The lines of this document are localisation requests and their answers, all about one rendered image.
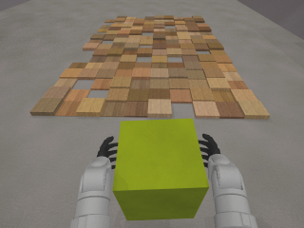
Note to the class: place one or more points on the robot left hand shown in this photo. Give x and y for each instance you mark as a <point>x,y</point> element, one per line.
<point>104,150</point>

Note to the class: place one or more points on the left robot forearm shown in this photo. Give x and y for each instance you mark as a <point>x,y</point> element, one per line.
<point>92,208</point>

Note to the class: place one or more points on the carton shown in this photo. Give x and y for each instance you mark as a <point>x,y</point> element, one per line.
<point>159,170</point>

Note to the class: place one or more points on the right robot forearm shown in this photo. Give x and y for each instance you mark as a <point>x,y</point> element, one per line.
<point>229,194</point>

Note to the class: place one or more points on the robot right hand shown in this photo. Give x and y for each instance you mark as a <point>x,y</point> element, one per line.
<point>211,150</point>

